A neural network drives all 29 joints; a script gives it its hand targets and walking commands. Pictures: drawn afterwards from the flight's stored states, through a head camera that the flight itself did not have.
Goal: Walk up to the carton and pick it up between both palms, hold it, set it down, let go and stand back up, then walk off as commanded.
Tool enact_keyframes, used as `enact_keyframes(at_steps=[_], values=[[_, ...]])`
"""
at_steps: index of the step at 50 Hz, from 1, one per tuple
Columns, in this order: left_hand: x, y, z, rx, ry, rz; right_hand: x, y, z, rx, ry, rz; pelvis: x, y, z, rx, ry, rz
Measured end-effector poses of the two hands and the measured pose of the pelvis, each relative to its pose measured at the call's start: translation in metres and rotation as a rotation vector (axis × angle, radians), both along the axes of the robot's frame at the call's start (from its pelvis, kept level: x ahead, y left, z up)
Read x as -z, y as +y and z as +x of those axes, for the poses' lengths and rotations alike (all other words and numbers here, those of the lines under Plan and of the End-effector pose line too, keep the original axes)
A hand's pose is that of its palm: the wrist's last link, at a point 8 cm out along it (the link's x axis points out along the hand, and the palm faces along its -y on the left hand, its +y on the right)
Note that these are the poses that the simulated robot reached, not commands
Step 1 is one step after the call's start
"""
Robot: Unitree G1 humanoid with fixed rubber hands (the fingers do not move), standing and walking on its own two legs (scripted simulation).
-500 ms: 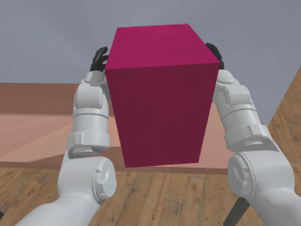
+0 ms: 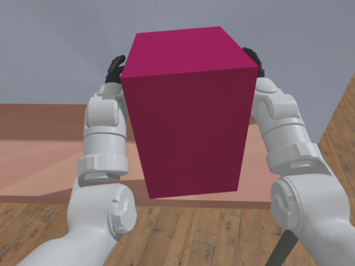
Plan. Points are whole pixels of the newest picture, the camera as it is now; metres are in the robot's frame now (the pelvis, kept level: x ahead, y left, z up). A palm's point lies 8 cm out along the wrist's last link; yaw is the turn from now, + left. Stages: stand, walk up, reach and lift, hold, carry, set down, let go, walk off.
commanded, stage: hold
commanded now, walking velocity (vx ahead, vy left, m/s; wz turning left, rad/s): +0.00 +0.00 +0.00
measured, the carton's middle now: (185, 110) +0.41 -0.01 +0.22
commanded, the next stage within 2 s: none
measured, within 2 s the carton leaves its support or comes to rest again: neither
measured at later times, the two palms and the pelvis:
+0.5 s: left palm (115, 82) +0.39 +0.13 +0.30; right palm (257, 74) +0.39 -0.15 +0.31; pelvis +0.00 +0.00 +0.00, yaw +0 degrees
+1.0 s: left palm (110, 79) +0.39 +0.14 +0.31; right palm (256, 73) +0.39 -0.15 +0.31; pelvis +0.00 +0.00 +0.00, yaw +0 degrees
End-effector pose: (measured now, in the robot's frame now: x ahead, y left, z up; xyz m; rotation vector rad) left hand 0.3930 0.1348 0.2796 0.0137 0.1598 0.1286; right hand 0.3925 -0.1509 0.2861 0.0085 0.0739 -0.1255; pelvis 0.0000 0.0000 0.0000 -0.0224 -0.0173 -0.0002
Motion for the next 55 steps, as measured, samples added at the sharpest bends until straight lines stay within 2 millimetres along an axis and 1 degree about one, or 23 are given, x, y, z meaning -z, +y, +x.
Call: enact_keyframes(at_steps=[10, 18, 31, 35, 40, 55], values=[[-0.012, -0.003, -0.007, 0.003, -0.015, 0.012, -0.012, -0.003, -0.007, 0.0, -0.013, 0.006, 0.0, -0.002, -0.004, 0.0, -0.005, 0.002], [-0.021, -0.005, -0.005, 0.011, -0.024, 0.029, -0.024, -0.006, -0.006, -0.001, -0.021, 0.011, 0.0, -0.002, -0.003, 0.0, -0.004, 0.002], [-0.016, 0.002, 0.004, 0.018, 0.006, 0.026, -0.02, 0.001, 0.004, 0.0, 0.012, -0.013, 0.0, 0.002, 0.004, 0.0, 0.005, -0.003], [-0.018, 0.004, 0.005, 0.018, 0.001, 0.023, -0.02, 0.003, 0.005, -0.001, 0.008, -0.012, 0.0, 0.003, 0.006, 0.0, 0.008, -0.004], [-0.025, 0.005, 0.002, 0.014, -0.016, 0.017, -0.025, 0.005, 0.002, -0.003, -0.008, -0.002, 0.0, 0.003, 0.007, 0.0, 0.009, -0.004], [-0.029, 0.001, -0.01, 0.015, -0.01, 0.021, -0.027, 0.0, -0.01, -0.003, 0.002, 0.005, 0.0, 0.0, -0.001, -0.001, -0.001, 0.0]])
